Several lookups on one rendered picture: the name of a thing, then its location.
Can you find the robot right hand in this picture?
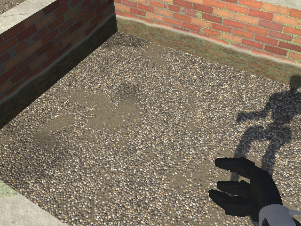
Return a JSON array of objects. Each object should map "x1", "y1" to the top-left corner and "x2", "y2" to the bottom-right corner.
[{"x1": 208, "y1": 156, "x2": 284, "y2": 222}]

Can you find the robot right forearm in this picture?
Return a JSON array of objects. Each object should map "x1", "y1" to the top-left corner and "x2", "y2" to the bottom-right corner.
[{"x1": 259, "y1": 203, "x2": 301, "y2": 226}]

